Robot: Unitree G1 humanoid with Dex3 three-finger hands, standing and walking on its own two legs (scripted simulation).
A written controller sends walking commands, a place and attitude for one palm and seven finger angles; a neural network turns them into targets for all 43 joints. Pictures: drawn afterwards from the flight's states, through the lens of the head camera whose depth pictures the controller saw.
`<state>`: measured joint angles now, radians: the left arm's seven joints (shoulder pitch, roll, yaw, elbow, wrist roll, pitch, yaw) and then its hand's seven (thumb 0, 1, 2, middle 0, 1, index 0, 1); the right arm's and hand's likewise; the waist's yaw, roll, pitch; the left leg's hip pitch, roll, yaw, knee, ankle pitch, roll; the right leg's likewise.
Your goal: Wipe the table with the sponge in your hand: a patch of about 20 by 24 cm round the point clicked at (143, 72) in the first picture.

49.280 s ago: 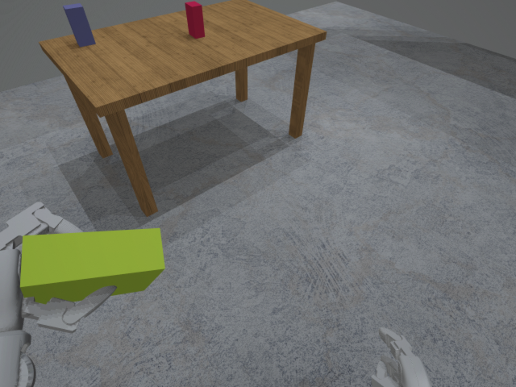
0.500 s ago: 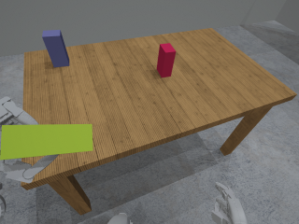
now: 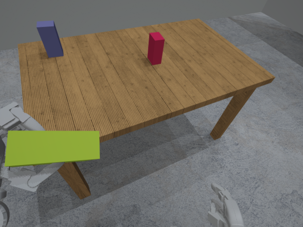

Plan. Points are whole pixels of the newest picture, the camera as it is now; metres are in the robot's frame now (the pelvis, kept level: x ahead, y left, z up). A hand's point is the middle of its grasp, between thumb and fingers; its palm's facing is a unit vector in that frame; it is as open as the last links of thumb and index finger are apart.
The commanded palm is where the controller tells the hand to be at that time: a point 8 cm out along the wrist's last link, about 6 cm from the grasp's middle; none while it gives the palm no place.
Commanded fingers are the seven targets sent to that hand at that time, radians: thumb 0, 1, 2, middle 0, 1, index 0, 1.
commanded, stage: stop stepping back and stand still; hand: left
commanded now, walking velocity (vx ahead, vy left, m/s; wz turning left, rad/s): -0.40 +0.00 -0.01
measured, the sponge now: (68, 148) +0.23 +0.19 +0.15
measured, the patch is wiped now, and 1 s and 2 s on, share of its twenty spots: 0.90 0.90 0.90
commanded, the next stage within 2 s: stand and wait in 1.12 s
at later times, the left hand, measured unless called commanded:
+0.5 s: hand out of the picture +0.03 +0.19 +0.15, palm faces +0.40 -0.81 -0.42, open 9.1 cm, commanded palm -0.01 +0.23 +0.18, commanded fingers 0.00 0.10 1.30 -1.20 -1.60 -1.20 -1.60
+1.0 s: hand out of the picture -0.04 +0.17 +0.17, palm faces +0.41 -0.83 -0.37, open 9.1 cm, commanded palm -0.09 +0.21 +0.18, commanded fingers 0.00 0.10 1.30 -1.20 -1.60 -1.20 -1.60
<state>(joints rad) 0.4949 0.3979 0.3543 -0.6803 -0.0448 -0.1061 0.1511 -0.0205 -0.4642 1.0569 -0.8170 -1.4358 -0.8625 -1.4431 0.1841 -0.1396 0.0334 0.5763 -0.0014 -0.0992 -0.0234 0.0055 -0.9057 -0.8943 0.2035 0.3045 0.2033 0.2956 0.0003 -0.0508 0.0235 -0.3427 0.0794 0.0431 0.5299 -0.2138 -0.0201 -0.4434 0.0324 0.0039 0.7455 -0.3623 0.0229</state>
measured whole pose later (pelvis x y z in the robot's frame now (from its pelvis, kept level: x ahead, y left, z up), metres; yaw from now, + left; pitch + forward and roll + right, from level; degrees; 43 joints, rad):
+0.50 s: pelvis -0.16 -0.06 -0.02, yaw +2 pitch +2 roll +4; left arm 0.59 0.43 0.39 -0.59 -0.06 -0.12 0.14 -0.02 -0.47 1.06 -0.82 -1.44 -0.86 -1.44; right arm 0.27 -0.24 -0.03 0.62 0.03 -0.12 -0.07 0.01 -0.91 -0.90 0.20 0.30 0.20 0.29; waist -0.02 -0.13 -0.08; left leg -0.08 0.00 0.09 0.48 -0.45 -0.03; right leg -0.62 -0.03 -0.03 0.78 -0.29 -0.02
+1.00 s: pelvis -0.24 -0.08 +0.00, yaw +2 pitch -1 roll -2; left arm 0.48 0.42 0.34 -0.53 -0.02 -0.12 0.14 -0.02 -0.47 1.06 -0.82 -1.43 -0.87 -1.44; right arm 0.26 -0.18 0.03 0.65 0.03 -0.14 -0.05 0.01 -0.91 -0.89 0.20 0.30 0.20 0.30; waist -0.02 -0.03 -0.07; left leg -0.27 0.02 0.07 0.60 -0.33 0.06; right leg -0.60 0.02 -0.03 1.20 -0.40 -0.02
